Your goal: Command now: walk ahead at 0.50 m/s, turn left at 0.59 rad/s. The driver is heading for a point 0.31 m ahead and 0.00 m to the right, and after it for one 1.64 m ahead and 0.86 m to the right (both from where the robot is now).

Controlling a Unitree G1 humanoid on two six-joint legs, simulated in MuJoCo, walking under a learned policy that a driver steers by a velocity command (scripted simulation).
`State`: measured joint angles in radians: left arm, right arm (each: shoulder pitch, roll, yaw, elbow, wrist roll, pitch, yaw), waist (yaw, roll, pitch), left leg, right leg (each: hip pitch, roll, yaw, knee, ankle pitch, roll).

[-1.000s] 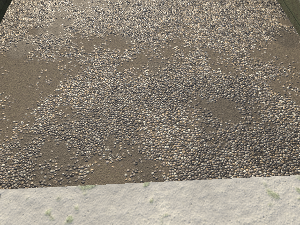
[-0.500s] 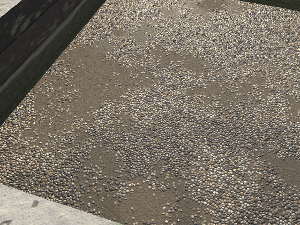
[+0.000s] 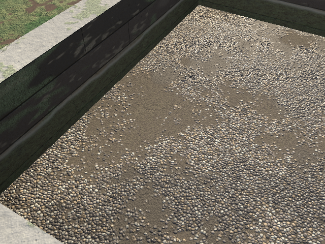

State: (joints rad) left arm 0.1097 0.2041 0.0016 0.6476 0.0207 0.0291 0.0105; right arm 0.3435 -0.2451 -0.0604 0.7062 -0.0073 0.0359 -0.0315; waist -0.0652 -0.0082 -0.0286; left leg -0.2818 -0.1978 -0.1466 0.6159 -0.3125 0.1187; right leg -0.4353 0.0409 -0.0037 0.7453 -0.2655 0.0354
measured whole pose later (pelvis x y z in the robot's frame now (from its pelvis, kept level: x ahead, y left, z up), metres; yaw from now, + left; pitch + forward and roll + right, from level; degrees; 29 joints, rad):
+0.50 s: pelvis +0.05 +0.07 +0.00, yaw +7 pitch +0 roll -1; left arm 0.27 0.24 0.03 0.65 0.01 0.04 -0.01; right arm 0.06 -0.18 0.03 0.60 -0.01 0.08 0.00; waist 0.05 -0.02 -0.02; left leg -0.40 -0.04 0.00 0.66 -0.25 0.05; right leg -0.34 -0.05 0.00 0.82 -0.48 0.02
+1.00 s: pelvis +0.05 +0.12 -0.01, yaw -7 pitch +0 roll -1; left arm 0.09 0.23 0.00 0.57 0.00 0.09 -0.04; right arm 0.26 -0.28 -0.04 0.64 -0.02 0.03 -0.04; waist -0.05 0.05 0.01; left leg -0.45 0.00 0.13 0.82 -0.39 0.03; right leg -0.32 0.06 -0.01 0.70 -0.39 -0.06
